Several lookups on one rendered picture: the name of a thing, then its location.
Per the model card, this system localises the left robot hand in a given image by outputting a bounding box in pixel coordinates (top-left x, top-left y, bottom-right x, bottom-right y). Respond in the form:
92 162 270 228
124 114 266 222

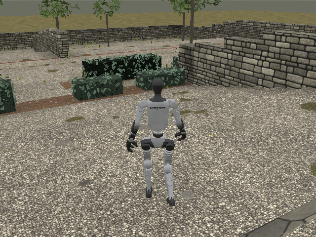
126 140 138 153

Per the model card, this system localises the left robot thigh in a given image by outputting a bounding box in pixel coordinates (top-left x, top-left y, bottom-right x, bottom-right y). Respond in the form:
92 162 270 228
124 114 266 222
141 137 152 169

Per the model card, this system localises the right robot thigh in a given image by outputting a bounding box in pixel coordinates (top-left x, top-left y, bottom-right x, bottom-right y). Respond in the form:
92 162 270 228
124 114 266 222
163 138 175 173

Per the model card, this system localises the robot right upper arm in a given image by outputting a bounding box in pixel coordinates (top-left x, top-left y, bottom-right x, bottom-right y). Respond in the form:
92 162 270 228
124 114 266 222
168 99 182 125

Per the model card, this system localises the right robot hand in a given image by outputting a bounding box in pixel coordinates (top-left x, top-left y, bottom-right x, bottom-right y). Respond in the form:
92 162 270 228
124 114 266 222
175 132 186 141

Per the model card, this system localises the robot thigh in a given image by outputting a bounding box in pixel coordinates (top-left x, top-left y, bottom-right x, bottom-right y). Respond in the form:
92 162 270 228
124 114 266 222
141 137 152 169
163 138 175 173

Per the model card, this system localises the left robot forearm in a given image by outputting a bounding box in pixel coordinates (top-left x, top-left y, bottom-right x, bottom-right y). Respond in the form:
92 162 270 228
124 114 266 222
128 120 139 142

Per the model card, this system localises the right robot forearm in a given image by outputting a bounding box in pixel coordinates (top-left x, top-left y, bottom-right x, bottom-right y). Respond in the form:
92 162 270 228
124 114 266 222
177 118 186 134

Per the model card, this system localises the robot left upper arm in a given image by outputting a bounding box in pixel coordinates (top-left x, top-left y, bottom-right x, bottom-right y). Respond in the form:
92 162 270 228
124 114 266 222
134 100 148 128

